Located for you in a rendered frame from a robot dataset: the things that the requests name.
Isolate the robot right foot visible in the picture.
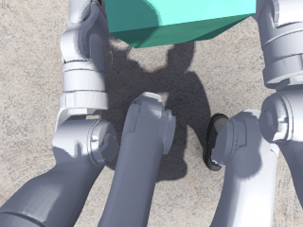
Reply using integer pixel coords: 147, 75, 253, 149
205, 113, 229, 171

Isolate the carton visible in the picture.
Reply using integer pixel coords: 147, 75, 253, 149
104, 0, 257, 49

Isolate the robot right forearm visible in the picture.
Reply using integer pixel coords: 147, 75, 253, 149
251, 0, 303, 92

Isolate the robot right shin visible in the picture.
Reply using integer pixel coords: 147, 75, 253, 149
210, 109, 279, 167

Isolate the robot left forearm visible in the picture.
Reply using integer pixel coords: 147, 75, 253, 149
52, 0, 111, 150

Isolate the right robot upper arm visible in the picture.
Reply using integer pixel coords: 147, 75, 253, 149
258, 89, 303, 209

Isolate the left robot upper arm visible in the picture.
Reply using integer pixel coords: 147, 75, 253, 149
0, 118, 119, 227

